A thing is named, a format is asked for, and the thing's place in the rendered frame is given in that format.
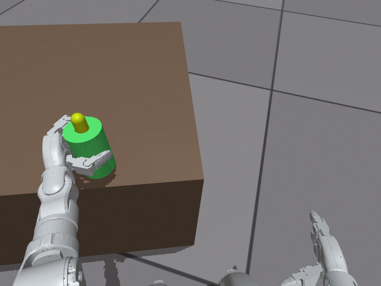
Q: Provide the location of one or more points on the right robot hand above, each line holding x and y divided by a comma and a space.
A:
328, 252

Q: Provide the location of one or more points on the bottle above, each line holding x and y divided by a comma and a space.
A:
86, 138

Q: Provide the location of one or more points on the right robot arm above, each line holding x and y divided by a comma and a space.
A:
338, 278

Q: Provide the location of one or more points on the left robot arm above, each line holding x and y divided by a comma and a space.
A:
52, 258

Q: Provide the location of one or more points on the left robot hand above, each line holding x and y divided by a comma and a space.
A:
56, 152

